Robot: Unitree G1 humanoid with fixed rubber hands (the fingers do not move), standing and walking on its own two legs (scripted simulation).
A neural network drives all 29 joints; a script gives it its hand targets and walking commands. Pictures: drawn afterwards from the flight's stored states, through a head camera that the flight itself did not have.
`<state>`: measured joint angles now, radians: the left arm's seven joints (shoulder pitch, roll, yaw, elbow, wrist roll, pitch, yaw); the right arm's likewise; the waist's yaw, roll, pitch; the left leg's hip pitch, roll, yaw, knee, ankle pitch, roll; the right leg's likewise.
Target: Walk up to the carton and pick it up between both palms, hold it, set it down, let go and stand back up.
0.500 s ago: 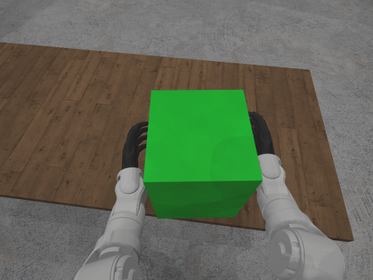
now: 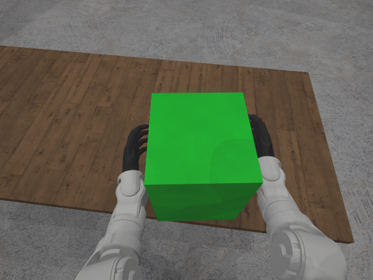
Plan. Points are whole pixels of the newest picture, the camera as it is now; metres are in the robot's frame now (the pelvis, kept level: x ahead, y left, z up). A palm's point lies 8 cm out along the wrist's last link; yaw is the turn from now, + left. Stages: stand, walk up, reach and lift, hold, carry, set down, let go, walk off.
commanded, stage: reach and lift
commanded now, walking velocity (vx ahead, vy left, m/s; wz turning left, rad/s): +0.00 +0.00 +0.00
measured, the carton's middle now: (196, 162) +0.39 +0.02 -0.02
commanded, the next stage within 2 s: none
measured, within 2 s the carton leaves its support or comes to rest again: leaves its support in 1.08 s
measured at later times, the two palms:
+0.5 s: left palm (130, 173) +0.34 +0.16 +0.01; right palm (265, 157) +0.39 -0.12 +0.03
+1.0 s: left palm (132, 172) +0.34 +0.16 +0.01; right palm (265, 158) +0.39 -0.13 +0.02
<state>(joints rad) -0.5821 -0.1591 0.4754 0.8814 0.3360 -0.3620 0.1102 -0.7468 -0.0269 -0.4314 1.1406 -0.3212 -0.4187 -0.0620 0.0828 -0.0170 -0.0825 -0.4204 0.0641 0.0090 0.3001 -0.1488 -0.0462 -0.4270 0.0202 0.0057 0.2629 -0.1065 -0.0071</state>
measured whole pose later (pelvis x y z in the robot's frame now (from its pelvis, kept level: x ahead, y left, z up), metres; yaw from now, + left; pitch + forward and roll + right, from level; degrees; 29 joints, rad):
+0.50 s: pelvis -0.02 +0.00 +0.00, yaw +0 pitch +18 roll -1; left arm -0.58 -0.13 0.43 0.97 0.28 -0.48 0.13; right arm -0.76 -0.06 -0.36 1.27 -0.30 -0.59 -0.14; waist 0.08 -0.04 -0.15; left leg -0.51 0.07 0.00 0.33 -0.12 -0.05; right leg -0.51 0.02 0.00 0.27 -0.07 -0.01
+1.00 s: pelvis -0.03 -0.01 -0.01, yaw +1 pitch +22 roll +0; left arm -0.65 -0.07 0.30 1.09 0.09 -0.43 0.16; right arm -0.80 -0.09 -0.27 1.30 -0.22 -0.49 -0.15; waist 0.07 0.00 -0.23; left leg -0.63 0.06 -0.02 0.37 -0.11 -0.05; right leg -0.63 0.02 -0.02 0.34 -0.08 -0.01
